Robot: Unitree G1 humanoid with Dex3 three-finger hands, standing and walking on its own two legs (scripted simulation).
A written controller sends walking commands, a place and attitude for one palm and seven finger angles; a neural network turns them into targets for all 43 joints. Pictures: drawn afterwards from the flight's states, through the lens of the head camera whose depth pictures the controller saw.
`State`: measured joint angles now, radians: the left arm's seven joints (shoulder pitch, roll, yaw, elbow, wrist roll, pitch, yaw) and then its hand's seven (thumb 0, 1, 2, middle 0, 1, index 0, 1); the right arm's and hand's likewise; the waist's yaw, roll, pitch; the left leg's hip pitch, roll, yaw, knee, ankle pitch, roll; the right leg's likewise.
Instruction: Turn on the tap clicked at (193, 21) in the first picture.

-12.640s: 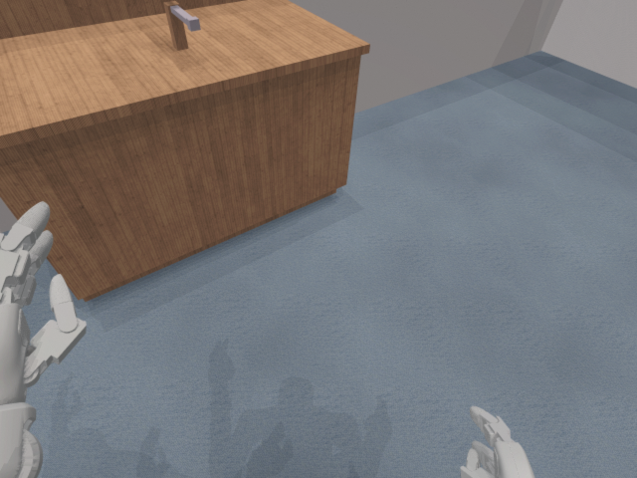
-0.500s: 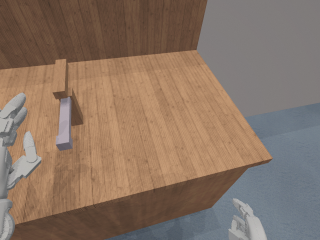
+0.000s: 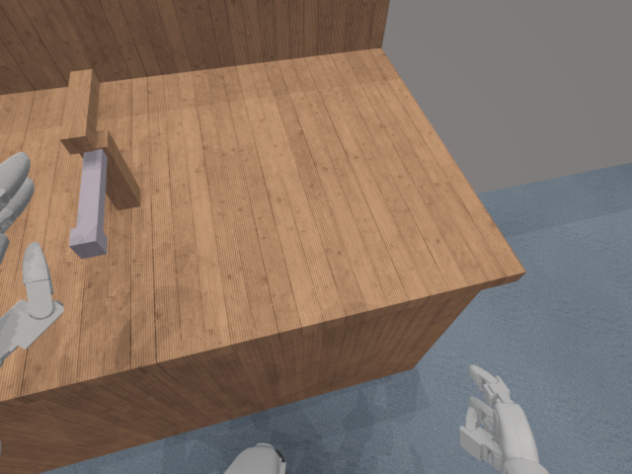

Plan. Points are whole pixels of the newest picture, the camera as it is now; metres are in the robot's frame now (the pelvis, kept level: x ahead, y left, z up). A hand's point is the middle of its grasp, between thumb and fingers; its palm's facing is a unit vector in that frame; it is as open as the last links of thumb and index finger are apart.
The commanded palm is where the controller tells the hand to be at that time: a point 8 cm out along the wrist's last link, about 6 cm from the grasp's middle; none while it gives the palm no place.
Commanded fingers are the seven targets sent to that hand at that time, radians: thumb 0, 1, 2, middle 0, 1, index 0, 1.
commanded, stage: shuffle to correct the standing spot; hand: left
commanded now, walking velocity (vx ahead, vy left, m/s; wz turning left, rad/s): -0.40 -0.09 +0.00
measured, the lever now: (89, 241) +0.33 +0.30 +0.09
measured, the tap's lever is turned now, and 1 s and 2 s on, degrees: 0 0 0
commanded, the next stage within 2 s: come to a stop and stand still in 0.26 s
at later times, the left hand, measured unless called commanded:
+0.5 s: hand (84, 451) +0.13 +0.17 +0.18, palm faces +0.26 -0.81 -0.52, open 7.5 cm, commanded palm +0.07 +0.23 +0.18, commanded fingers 0.00 0.90 0.90 -0.20 -0.30 -0.20 -0.30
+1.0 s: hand out of the picture +0.04 +0.23 +0.17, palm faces +0.33 -0.81 -0.49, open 7.4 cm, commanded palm -0.02 +0.26 +0.18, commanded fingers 0.00 0.90 0.90 -0.20 -0.30 -0.20 -0.30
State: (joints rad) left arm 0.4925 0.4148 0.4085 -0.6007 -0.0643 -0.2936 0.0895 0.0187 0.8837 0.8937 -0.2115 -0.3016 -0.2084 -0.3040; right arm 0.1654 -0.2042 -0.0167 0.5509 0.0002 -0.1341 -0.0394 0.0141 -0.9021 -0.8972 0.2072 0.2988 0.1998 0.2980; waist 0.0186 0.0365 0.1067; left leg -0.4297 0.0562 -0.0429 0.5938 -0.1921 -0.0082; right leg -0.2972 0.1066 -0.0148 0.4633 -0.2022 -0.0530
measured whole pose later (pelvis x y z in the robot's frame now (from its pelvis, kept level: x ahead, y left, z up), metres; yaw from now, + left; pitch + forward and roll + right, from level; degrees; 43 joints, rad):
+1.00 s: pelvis -0.18 -0.02 -0.02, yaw -2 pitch +0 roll -2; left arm 0.50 0.45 0.48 -0.55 -0.06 -0.24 0.07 0.01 0.88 0.89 -0.21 -0.30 -0.21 -0.30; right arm 0.23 -0.17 -0.03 0.58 0.04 -0.02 0.03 0.02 -0.90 -0.90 0.20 0.30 0.20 0.30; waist -0.02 -0.01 0.05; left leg -0.57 -0.01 -0.06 1.40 -0.36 0.02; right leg -0.42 0.06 -0.07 0.73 -0.31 -0.08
